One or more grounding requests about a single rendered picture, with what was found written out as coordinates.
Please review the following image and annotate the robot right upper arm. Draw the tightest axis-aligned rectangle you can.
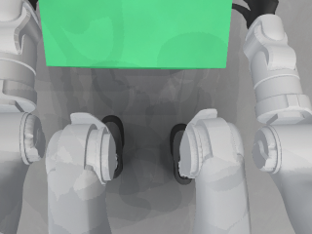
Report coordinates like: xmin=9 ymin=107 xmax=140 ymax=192
xmin=252 ymin=124 xmax=312 ymax=234

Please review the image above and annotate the right robot forearm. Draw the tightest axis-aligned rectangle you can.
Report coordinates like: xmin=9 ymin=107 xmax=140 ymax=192
xmin=243 ymin=14 xmax=312 ymax=125

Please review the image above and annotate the left robot forearm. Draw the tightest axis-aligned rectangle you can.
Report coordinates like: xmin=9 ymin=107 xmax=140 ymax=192
xmin=0 ymin=0 xmax=42 ymax=113

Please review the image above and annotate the robot left upper arm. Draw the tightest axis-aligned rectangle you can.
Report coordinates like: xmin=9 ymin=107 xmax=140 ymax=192
xmin=0 ymin=112 xmax=46 ymax=234

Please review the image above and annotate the left robot foot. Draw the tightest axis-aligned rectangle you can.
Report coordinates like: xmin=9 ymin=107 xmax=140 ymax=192
xmin=101 ymin=115 xmax=125 ymax=178

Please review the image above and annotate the robot right hand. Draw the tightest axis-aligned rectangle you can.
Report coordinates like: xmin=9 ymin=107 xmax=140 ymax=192
xmin=231 ymin=0 xmax=279 ymax=29

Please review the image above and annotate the carton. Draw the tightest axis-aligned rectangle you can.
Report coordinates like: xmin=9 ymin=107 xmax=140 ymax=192
xmin=38 ymin=0 xmax=233 ymax=70

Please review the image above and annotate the left robot shin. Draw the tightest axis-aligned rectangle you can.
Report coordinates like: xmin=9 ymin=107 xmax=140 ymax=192
xmin=45 ymin=112 xmax=118 ymax=174

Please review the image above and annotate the robot left hand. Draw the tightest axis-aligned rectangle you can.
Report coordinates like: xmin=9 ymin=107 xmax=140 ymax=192
xmin=28 ymin=0 xmax=38 ymax=11

